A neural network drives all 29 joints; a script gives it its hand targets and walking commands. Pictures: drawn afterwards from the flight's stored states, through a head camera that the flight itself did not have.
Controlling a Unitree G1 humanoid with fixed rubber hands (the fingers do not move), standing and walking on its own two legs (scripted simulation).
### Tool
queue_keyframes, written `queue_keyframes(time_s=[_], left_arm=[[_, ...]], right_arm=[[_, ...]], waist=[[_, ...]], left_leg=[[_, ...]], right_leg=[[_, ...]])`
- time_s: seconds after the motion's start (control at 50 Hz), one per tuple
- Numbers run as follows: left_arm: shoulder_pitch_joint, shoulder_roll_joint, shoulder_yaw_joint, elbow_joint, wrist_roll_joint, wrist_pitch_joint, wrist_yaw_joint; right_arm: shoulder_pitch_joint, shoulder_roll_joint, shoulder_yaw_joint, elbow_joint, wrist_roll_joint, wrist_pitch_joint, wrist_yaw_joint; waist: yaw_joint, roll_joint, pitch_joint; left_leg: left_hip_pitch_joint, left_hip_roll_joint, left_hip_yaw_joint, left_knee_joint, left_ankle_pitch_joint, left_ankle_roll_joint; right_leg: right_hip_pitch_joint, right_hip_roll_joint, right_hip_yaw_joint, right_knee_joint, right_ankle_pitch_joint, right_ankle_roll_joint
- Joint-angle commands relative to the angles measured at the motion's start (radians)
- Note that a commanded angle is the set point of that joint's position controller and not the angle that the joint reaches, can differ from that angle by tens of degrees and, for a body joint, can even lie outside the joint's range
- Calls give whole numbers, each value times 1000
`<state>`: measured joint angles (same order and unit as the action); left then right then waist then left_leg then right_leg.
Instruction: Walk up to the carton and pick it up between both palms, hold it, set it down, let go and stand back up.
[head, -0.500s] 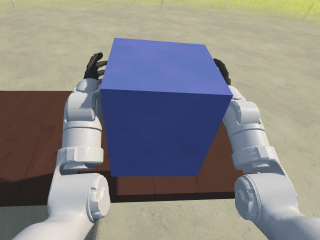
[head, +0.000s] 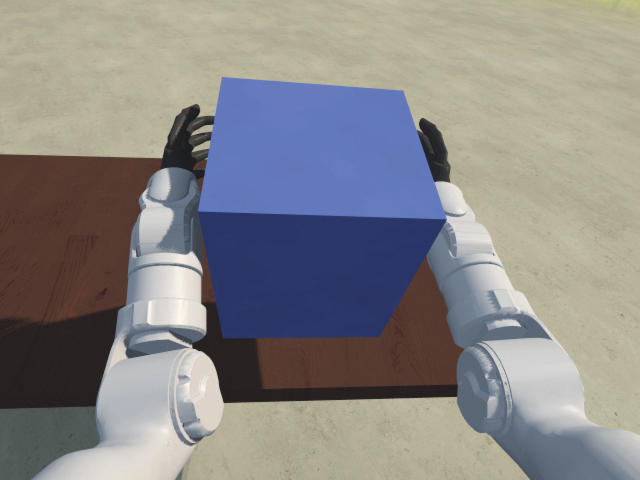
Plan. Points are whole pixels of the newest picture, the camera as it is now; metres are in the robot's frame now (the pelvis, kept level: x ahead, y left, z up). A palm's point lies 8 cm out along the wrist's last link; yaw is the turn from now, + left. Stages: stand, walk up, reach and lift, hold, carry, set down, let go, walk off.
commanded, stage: set down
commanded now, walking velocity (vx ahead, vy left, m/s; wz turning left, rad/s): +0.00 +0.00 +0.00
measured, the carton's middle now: (308, 220) +0.39 +0.01 +0.15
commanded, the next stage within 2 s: none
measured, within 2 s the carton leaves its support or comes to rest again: neither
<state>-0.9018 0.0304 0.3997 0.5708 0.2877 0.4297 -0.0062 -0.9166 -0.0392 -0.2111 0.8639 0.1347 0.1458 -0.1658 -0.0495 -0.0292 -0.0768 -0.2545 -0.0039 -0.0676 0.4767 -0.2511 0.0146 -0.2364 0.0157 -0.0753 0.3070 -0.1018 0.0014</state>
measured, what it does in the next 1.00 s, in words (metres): stands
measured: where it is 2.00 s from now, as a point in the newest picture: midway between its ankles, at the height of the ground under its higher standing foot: outside the picture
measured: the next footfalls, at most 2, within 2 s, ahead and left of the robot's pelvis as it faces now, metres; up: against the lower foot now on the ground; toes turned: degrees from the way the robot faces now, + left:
none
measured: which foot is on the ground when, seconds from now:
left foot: down 0.00-1.00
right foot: down 0.00-1.00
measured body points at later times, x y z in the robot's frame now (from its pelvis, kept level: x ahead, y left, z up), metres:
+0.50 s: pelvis +0.02 +0.02 +0.00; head +0.01 +0.06 +0.45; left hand +0.44 +0.18 +0.18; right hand +0.43 -0.13 +0.17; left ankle +0.00 +0.11 -0.74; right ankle +0.04 -0.12 -0.74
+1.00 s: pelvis +0.01 +0.01 +0.00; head +0.01 +0.05 +0.45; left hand +0.45 +0.16 +0.15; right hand +0.42 -0.15 +0.13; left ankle +0.00 +0.10 -0.74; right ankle +0.04 -0.12 -0.74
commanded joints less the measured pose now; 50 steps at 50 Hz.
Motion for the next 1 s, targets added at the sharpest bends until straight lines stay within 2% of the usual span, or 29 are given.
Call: queue_keyframes(time_s=[0.0,0.02,0.06,0.08,0.1,0.12,0.14,0.16,0.18,0.22,0.24,0.26,0.28,0.3,0.38,0.42,0.44,0.52,0.56,0.58,0.6,0.68,0.72,0.76,0.78,0.84,0.86,0.88,0.98], left_arm=[[-553,-647,-499,-103,-153,-101,-107],[-503,-651,-503,-83,-164,-98,-102],[-470,-640,-491,-96,-148,-88,-100],[-460,-669,-528,-140,-159,-82,-108],[-428,-677,-551,-176,-164,-77,-104],[-423,-684,-570,-218,-166,-81,-97],[-479,-713,-632,-271,-199,-87,-91],[-425,-690,-609,-243,-186,-87,-92],[-453,-706,-650,-299,-207,-91,-86],[-471,-723,-681,-299,-225,-93,-77],[-462,-736,-682,-308,-223,-92,-79],[-464,-733,-670,-287,-207,-89,-75],[-454,-720,-647,-281,-196,-80,-77],[-510,-754,-704,-339,-226,-88,-71],[-439,-711,-590,-202,-152,-84,-83],[-442,-691,-545,-144,-142,-79,-98],[-460,-698,-556,-116,-145,-77,-102],[-507,-641,-453,-21,-125,-100,-143],[-536,-648,-471,-14,-135,-125,-144],[-522,-671,-455,11,-125,-131,-138],[-573,-668,-481,14,-154,-148,-136],[-630,-672,-480,93,-149,-201,-128],[-669,-684,-480,109,-159,-228,-121],[-648,-639,-410,264,-130,-218,-130],[-629,-608,-357,252,-100,-222,-130],[-536,-562,-273,309,-49,-206,-151],[-564,-570,-297,277,-66,-214,-146],[-568,-579,-270,320,-54,-216,-144],[-639,-628,-373,237,-107,-283,-119]], right_arm=[[-646,600,364,-336,-10,-124,61],[-641,606,414,-353,19,-120,61],[-576,581,424,-304,8,-98,57],[-609,600,471,-382,37,-108,51],[-574,583,474,-375,52,-105,46],[-604,580,513,-436,86,-120,49],[-613,583,506,-457,85,-128,47],[-614,589,530,-485,87,-132,45],[-609,595,531,-516,95,-144,40],[-602,606,523,-538,96,-135,41],[-615,610,553,-550,102,-141,38],[-586,615,515,-490,76,-119,45],[-580,596,513,-490,81,-115,48],[-623,635,537,-543,89,-125,46],[-531,584,440,-347,22,-89,57],[-573,584,421,-347,21,-88,67],[-596,573,387,-348,8,-91,65],[-579,609,315,-223,-66,-71,74],[-632,600,292,-295,-82,-104,73],[-653,606,292,-285,-79,-120,81],[-706,601,275,-333,-103,-135,84],[-684,627,224,-265,-134,-151,99],[-703,642,195,-224,-161,-157,100],[-692,595,117,-128,-195,-145,109],[-676,604,115,-132,-224,-135,118],[-647,603,108,-154,-234,-127,121],[-667,599,102,-181,-249,-141,121],[-680,619,112,-171,-232,-141,120],[-761,650,168,-292,-220,-217,120]], waist=[[-47,69,-562],[-20,67,-546],[-33,51,-507],[-26,70,-544],[-64,105,-540],[-45,112,-584],[-85,117,-625],[-53,111,-589],[-81,131,-620],[-91,133,-596],[-59,146,-599],[-82,163,-562],[-64,176,-569],[-80,159,-615],[-80,175,-447],[-60,127,-428],[-64,149,-430],[-73,66,-311],[-84,101,-405],[-62,93,-370],[-81,60,-433],[-94,68,-398],[-76,92,-357],[-86,85,-250],[-56,50,-232],[-29,51,-182],[-51,39,-238],[-17,48,-227],[-40,62,-462]], left_leg=[[341,-33,61,-63,561,-81],[341,-26,55,-55,626,-80],[320,-27,55,-63,619,-84],[342,-24,53,-46,674,-88],[352,-23,38,-31,743,-96],[381,-23,32,-9,825,-102],[427,-10,15,1,880,-114],[413,-11,17,8,889,-111],[420,-19,20,24,909,-121],[412,-21,14,20,881,-130],[413,-14,13,21,906,-122],[407,-13,14,12,865,-124],[396,-17,19,-2,829,-118],[425,-13,13,-1,838,-121],[347,-22,30,-31,742,-125],[336,-22,39,-59,675,-107],[321,-25,47,-66,632,-111],[211,-26,62,-136,394,-73],[204,-36,64,-137,372,-79],[189,-30,62,-145,377,-76],[196,-23,71,-138,390,-76],[134,-36,81,-169,227,-63],[91,-20,74,-192,145,-55],[32,-19,89,-238,-7,-35],[7,-20,99,-263,-51,-13],[-1,-17,118,-277,-22,0],[10,-16,115,-273,-2,2],[5,-13,122,-267,18,-5],[104,-28,101,-174,242,-51]], right_leg=[[479,59,-7,-34,318,9],[497,57,-9,-25,379,8],[529,55,0,-27,412,13],[549,51,4,-14,469,22],[547,52,-5,-7,500,19],[544,60,-1,5,543,17],[516,69,-9,-3,528,17],[512,63,-1,-14,528,9],[522,68,-13,-8,569,8],[485,72,-11,-17,539,-1],[500,61,-4,-19,552,5],[457,69,-4,-25,492,-8],[459,60,5,-30,485,-6],[475,65,11,-25,496,-8],[437,58,-4,-41,391,-17],[450,55,8,-37,375,-16],[431,52,-1,-42,330,-16],[460,27,17,-49,252,-2],[488,28,12,-41,257,6],[455,30,9,-51,236,1],[452,36,-2,-42,229,4],[424,20,4,-52,134,11],[416,19,6,-57,67,8],[383,1,8,-68,-41,11],[426,8,4,-56,-40,33],[471,3,6,-46,-20,30],[486,13,2,-29,11,41],[484,7,10,-37,5,33],[447,20,-3,-29,183,24]])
